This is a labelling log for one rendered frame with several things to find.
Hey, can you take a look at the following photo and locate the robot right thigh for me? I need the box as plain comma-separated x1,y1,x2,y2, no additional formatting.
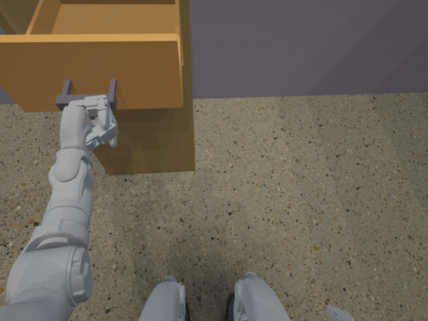
235,278,291,321

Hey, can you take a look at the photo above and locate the cabinet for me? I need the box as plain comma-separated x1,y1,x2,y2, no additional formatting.
0,0,195,175

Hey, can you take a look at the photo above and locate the drawer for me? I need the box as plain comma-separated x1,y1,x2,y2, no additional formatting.
0,0,183,112

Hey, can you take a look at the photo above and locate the robot left forearm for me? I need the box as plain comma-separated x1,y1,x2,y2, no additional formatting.
6,148,94,305

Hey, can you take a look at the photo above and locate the right robot hand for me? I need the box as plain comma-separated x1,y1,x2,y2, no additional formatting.
326,305,354,321

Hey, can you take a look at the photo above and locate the handle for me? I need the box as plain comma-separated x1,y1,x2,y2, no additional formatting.
56,79,117,111

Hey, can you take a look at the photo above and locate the right robot shin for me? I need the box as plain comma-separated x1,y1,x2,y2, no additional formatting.
233,272,257,321

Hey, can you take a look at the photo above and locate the robot left upper arm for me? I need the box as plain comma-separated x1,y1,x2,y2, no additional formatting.
0,245,93,321

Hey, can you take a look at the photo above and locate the left robot hand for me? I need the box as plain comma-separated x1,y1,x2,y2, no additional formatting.
60,95,119,156

